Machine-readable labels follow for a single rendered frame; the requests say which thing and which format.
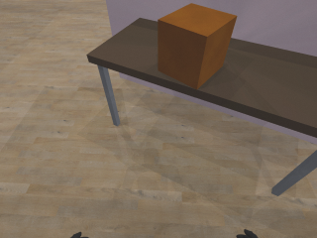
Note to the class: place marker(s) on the table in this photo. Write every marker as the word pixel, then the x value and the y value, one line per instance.
pixel 272 84

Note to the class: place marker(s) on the carton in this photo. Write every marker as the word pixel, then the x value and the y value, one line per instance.
pixel 193 42

